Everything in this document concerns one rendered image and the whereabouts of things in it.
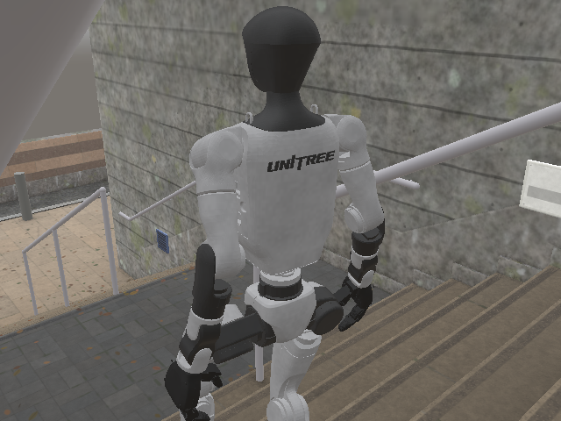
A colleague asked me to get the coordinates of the robot left forearm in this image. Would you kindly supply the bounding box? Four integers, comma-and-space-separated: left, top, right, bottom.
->
176, 244, 232, 374

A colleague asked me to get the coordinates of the humanoid robot head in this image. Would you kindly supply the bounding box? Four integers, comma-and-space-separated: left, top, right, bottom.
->
242, 6, 325, 132

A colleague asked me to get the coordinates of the right robot upper arm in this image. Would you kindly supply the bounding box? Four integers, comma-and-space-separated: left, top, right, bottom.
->
322, 114, 384, 233

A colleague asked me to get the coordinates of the robot left hand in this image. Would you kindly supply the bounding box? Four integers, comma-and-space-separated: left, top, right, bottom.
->
164, 360, 223, 421

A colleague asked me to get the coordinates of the robot right forearm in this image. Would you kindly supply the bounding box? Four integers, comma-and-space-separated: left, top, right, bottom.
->
348, 207, 385, 289

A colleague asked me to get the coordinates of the left robot upper arm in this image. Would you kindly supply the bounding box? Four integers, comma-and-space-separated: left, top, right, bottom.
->
189, 125, 245, 280

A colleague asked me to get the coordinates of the robot right hand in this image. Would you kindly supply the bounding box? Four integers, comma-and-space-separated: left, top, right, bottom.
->
333, 276, 374, 332

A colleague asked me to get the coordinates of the humanoid robot torso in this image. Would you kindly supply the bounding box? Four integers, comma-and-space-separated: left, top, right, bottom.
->
233, 104, 339, 347

